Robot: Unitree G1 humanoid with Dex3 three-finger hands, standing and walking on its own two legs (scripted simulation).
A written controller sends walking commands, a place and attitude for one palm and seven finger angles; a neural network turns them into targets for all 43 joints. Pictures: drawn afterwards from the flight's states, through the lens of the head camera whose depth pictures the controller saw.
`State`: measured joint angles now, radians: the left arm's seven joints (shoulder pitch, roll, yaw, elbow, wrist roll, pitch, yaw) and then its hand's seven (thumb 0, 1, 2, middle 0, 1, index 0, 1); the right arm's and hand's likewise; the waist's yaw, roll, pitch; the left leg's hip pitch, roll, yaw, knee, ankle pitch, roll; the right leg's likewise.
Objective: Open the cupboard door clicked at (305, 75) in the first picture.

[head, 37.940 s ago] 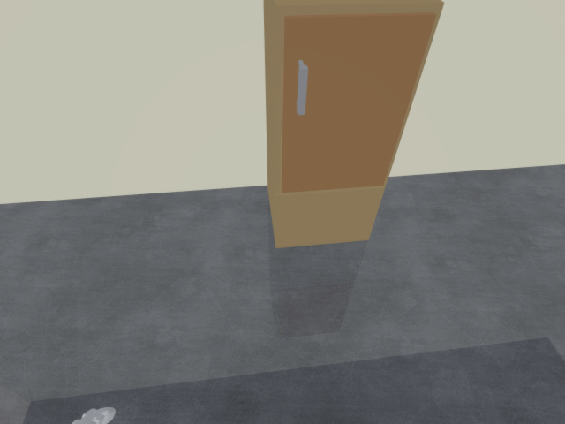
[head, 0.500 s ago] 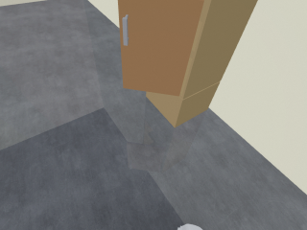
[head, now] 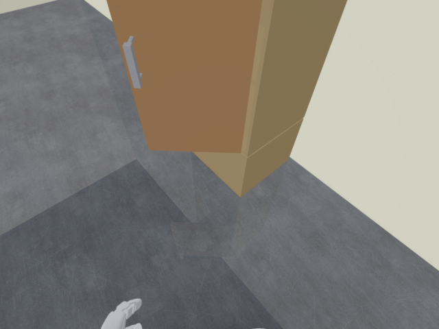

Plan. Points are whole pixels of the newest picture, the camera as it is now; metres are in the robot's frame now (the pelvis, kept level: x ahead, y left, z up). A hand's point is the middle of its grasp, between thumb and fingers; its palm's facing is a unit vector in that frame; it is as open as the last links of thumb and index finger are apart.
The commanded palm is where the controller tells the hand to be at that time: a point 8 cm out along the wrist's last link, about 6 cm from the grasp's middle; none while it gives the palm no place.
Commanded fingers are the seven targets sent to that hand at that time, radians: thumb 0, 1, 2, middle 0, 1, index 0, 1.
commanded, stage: take the last steps up to it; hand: left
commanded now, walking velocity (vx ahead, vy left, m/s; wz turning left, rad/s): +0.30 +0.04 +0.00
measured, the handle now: (134, 62) +0.79 +0.26 +0.04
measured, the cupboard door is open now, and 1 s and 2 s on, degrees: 48 48 48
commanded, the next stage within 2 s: come to a stop and stand still in 0.32 s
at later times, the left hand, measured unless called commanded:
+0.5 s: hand out of the picture +0.14 +0.22 -0.17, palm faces +0.09 -0.99 -0.15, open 7.3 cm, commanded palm none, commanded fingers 0.00 0.90 0.90 -0.20 -0.30 -0.20 -0.30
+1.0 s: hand (137, 252) +0.30 +0.19 -0.14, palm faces -0.01 -0.97 -0.25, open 7.3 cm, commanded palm none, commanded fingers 0.00 0.90 0.90 -0.20 -0.30 -0.20 -0.30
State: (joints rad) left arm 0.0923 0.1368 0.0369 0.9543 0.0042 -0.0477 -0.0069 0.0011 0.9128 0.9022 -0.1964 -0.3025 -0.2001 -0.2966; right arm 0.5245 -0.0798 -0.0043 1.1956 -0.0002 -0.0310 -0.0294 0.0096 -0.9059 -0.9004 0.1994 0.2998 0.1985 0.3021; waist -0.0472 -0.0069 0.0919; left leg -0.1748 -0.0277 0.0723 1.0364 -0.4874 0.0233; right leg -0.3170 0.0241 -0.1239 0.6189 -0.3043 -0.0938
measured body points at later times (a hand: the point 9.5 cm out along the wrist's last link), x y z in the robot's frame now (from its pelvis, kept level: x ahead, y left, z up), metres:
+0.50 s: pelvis +0.19 +0.06 +0.01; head +0.21 +0.08 +0.46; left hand +0.14 +0.28 -0.16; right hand +0.31 -0.16 -0.12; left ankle +0.24 +0.15 -0.72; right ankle +0.11 -0.06 -0.65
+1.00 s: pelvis +0.21 +0.01 +0.02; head +0.25 -0.01 +0.47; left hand +0.30 +0.25 -0.12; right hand +0.23 -0.25 -0.14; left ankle +0.17 +0.14 -0.66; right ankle +0.21 -0.09 -0.72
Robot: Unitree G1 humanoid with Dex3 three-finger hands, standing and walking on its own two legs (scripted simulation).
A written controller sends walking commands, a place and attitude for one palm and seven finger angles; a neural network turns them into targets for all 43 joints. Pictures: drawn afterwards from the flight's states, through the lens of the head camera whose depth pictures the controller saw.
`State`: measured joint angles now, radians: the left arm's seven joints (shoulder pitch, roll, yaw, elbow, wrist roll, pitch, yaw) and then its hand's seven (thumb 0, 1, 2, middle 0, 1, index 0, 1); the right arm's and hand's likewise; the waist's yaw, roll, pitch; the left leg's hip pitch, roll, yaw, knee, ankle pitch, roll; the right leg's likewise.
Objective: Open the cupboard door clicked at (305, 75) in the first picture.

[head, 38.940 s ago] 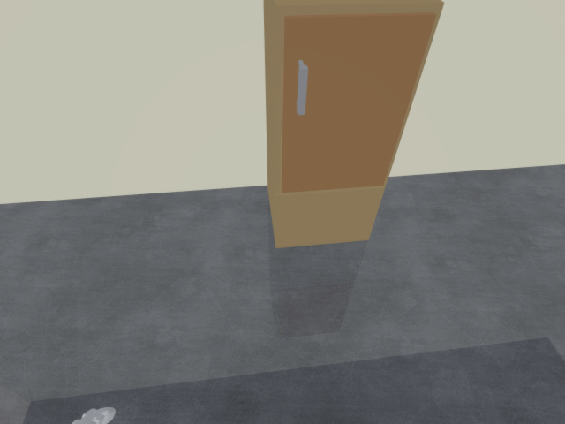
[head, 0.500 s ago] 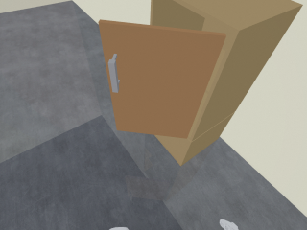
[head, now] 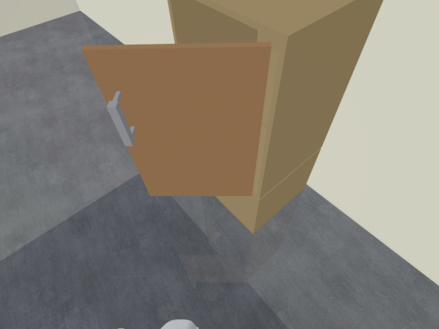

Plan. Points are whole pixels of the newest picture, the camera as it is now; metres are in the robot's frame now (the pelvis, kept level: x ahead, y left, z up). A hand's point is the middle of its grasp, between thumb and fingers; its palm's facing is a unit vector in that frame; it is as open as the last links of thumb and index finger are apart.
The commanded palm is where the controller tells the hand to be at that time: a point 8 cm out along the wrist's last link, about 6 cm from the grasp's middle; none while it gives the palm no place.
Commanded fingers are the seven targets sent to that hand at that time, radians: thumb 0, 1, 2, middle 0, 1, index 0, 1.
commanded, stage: come to a stop and stand still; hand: left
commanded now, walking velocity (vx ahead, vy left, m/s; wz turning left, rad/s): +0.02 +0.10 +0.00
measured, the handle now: (123, 119) +0.57 +0.27 +0.02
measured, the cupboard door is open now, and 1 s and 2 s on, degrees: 48 48 48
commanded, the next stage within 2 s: look again from close up in 0.54 s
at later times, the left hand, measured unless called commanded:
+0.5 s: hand out of the picture -0.03 +0.22 -0.18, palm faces +0.07 -0.98 -0.19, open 7.3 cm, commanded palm none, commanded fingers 0.00 0.90 0.90 -0.20 -0.30 -0.20 -0.30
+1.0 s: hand out of the picture +0.03 +0.22 -0.17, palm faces +0.03 -0.97 -0.23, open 7.3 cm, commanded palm none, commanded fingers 0.00 0.90 0.90 -0.20 -0.30 -0.20 -0.30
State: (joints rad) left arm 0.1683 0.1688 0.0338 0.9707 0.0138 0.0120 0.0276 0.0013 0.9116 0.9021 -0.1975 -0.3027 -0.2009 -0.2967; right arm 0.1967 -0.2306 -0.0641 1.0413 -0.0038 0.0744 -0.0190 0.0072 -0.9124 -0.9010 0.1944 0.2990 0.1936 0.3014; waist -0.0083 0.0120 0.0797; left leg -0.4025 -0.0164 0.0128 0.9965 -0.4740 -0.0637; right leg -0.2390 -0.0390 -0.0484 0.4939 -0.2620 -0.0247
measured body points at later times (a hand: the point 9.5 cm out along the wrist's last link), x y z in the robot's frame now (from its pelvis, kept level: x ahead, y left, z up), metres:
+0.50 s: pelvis -0.02 +0.04 +0.00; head +0.00 +0.05 +0.45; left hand -0.03 +0.28 -0.16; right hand +0.04 -0.19 -0.15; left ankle -0.03 +0.15 -0.74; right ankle +0.00 -0.10 -0.74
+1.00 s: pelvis -0.02 +0.04 -0.01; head -0.03 +0.02 +0.44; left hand +0.02 +0.27 -0.15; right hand +0.00 -0.19 -0.17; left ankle -0.03 +0.15 -0.74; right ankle +0.00 -0.10 -0.74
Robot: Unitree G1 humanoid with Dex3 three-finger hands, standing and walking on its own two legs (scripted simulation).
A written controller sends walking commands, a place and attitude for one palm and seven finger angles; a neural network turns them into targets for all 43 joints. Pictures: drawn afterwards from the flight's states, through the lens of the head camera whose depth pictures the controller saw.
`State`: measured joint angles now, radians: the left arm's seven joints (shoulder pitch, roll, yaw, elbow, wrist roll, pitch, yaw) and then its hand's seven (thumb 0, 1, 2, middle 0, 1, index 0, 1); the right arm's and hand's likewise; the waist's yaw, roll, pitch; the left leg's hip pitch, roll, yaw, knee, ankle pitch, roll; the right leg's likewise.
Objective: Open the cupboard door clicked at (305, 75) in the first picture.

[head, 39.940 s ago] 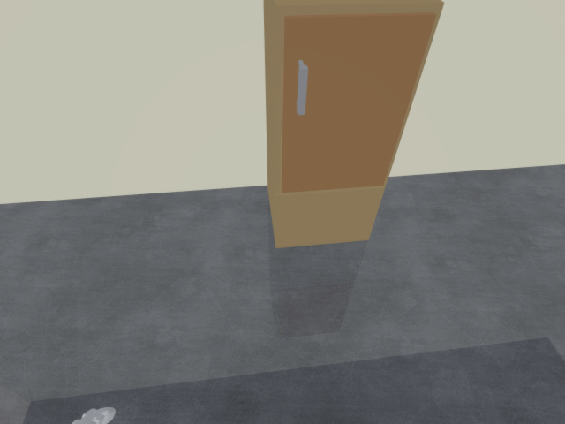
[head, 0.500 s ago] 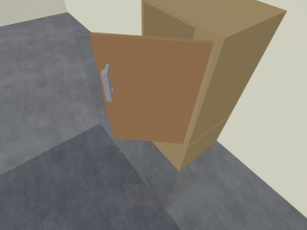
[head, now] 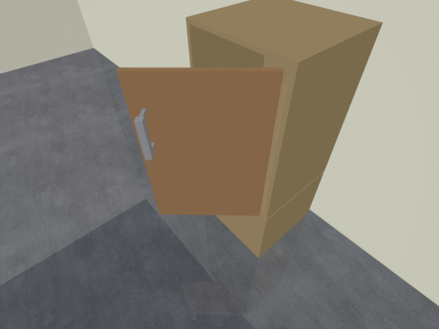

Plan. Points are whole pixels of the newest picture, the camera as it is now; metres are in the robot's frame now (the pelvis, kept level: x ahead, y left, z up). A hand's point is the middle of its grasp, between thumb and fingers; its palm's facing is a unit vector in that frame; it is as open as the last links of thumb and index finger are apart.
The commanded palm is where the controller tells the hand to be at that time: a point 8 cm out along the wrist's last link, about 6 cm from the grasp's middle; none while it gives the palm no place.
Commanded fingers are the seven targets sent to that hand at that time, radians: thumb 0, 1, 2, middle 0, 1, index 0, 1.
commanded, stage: look again from close up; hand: left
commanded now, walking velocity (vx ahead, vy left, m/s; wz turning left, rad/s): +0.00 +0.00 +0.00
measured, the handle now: (146, 134) +0.59 +0.23 +0.02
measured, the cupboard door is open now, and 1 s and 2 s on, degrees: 48 48 48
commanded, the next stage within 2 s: shuffle to correct the standing spot in 0.10 s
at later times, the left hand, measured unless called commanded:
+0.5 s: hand out of the picture -0.05 +0.16 -0.18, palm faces +0.10 -0.98 -0.15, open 7.3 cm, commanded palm none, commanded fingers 0.00 0.90 0.90 -0.20 -0.30 -0.20 -0.30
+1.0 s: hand out of the picture +0.03 +0.19 -0.18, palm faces +0.10 -0.99 -0.12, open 7.3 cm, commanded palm none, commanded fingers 0.00 0.90 0.90 -0.20 -0.30 -0.20 -0.30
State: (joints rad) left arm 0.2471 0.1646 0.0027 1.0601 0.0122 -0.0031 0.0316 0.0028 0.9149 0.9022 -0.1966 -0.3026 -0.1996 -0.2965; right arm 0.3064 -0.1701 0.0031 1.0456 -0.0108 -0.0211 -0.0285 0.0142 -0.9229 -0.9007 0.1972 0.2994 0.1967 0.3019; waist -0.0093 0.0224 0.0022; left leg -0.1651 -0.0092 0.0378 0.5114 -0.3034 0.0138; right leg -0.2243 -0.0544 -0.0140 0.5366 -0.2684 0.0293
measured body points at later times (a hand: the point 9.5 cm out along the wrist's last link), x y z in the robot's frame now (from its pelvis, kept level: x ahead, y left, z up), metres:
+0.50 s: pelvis -0.01 +0.00 +0.00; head -0.03 +0.01 +0.45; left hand -0.05 +0.22 -0.17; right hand -0.05 -0.23 -0.16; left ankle -0.01 +0.11 -0.73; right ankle +0.01 -0.14 -0.73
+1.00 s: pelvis +0.04 +0.04 +0.00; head +0.04 +0.06 +0.45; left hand +0.03 +0.24 -0.17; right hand +0.06 -0.19 -0.15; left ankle +0.08 +0.13 -0.73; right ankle +0.03 -0.10 -0.73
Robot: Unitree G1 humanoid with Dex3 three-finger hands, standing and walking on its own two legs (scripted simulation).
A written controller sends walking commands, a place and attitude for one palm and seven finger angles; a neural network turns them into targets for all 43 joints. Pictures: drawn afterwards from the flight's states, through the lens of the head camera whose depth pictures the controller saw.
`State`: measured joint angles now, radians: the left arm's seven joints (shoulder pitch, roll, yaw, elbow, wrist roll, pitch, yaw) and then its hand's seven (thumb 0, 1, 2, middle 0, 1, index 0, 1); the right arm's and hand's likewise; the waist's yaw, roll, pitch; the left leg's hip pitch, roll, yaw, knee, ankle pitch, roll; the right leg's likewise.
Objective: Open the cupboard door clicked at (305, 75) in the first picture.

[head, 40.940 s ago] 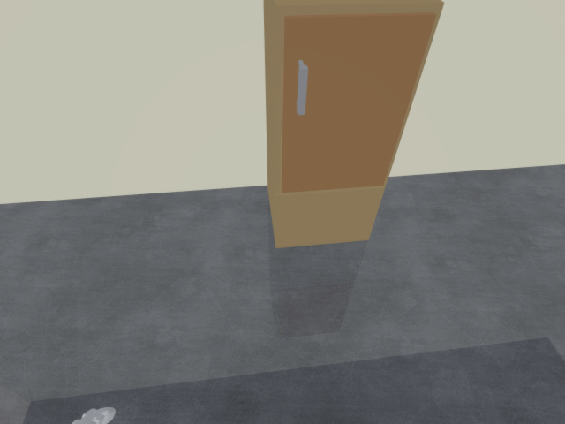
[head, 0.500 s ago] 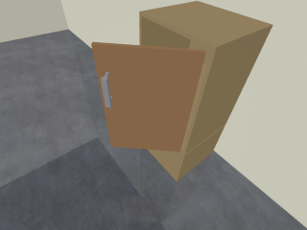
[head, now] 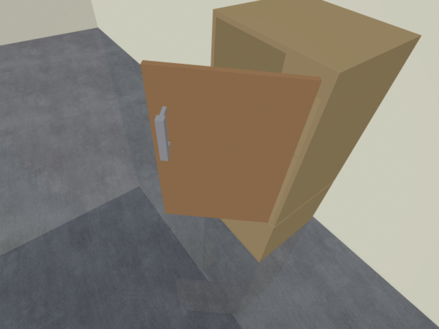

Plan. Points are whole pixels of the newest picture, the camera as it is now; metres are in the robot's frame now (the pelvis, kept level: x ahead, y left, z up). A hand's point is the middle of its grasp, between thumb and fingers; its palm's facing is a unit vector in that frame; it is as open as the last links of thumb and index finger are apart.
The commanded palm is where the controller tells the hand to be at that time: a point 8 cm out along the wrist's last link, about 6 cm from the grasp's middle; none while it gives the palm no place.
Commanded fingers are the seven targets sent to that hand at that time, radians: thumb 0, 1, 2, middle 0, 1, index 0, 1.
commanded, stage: come to a stop and stand still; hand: left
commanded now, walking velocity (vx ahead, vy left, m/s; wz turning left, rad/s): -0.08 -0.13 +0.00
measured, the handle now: (164, 134) +0.55 +0.18 +0.03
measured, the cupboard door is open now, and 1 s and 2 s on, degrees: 48 48 48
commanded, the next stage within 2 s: look again from close up in 0.62 s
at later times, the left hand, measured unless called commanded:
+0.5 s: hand out of the picture -0.01 +0.13 -0.17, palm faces +0.03 -0.99 -0.16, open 7.3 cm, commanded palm none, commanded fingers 0.00 0.90 0.90 -0.20 -0.30 -0.20 -0.30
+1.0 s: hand out of the picture +0.02 +0.17 -0.17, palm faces +0.02 -0.98 -0.21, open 7.3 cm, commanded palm none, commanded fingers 0.00 0.90 0.90 -0.20 -0.30 -0.20 -0.30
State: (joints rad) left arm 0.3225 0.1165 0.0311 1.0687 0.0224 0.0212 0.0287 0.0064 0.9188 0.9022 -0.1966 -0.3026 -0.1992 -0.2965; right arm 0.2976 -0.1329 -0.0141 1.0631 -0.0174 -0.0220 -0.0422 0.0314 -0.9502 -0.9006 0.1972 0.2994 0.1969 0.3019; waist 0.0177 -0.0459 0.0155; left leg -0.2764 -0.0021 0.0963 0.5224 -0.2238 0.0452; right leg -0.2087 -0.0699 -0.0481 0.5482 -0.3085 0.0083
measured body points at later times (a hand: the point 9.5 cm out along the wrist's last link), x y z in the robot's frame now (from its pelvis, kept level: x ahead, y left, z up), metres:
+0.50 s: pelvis -0.02 -0.03 +0.00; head -0.02 -0.03 +0.45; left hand -0.01 +0.18 -0.16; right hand -0.01 -0.26 -0.15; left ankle +0.04 +0.09 -0.73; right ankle -0.01 -0.14 -0.73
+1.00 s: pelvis +0.01 +0.00 +0.00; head +0.01 -0.01 +0.45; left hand +0.02 +0.22 -0.15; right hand +0.00 -0.22 -0.16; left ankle +0.04 +0.09 -0.73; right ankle -0.01 -0.14 -0.73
